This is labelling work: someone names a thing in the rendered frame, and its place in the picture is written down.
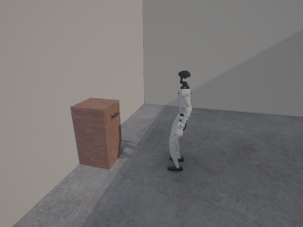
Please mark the right robot shin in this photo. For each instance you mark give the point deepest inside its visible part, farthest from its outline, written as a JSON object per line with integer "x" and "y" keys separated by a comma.
{"x": 178, "y": 148}

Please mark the robot shin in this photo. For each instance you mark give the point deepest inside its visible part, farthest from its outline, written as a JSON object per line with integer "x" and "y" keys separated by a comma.
{"x": 174, "y": 155}
{"x": 178, "y": 148}

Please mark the left robot shin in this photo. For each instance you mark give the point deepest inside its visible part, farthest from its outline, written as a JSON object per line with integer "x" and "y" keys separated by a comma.
{"x": 174, "y": 155}

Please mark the left robot hand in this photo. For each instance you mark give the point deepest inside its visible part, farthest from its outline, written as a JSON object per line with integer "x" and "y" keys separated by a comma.
{"x": 178, "y": 132}

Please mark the cabinet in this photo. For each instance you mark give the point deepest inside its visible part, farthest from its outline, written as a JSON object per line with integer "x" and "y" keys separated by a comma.
{"x": 98, "y": 145}

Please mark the drawer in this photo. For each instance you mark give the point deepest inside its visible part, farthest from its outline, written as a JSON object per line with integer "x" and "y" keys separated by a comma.
{"x": 112, "y": 111}

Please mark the robot left upper arm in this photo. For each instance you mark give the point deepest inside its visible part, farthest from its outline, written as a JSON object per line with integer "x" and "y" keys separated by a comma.
{"x": 185, "y": 96}

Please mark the robot left forearm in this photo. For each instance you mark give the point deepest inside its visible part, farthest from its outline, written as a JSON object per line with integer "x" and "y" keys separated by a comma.
{"x": 185, "y": 118}

